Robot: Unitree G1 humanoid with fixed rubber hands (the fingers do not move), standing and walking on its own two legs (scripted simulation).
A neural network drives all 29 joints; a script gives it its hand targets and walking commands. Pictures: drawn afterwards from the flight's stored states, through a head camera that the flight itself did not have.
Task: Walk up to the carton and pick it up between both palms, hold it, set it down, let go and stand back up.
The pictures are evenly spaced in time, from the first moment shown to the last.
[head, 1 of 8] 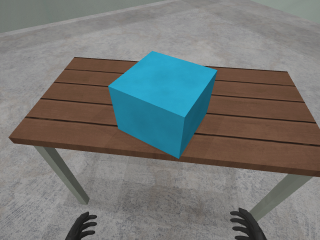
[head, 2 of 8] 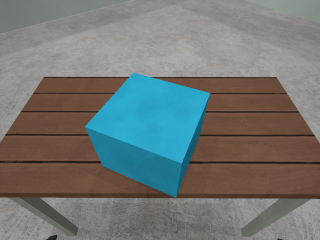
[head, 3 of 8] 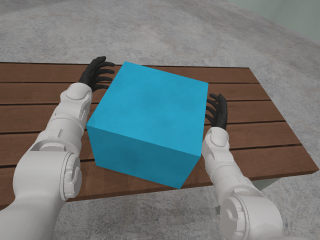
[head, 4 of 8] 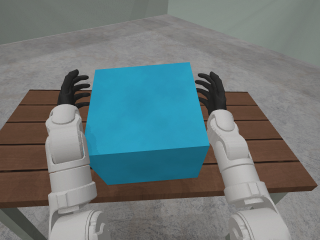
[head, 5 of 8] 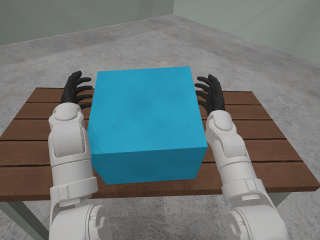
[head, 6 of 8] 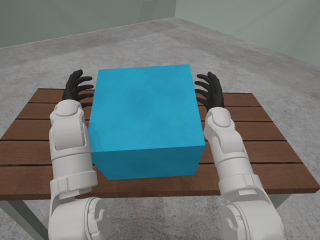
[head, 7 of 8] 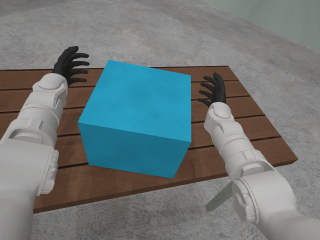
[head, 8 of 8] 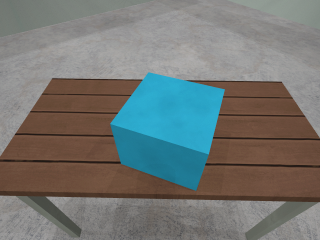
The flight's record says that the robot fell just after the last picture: no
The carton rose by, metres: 0.10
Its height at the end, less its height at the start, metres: +0.00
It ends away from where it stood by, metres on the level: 0.03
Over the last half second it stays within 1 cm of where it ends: yes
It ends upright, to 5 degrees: yes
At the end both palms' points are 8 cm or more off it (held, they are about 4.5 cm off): yes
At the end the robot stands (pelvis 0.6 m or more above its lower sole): yes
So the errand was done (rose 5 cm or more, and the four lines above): yes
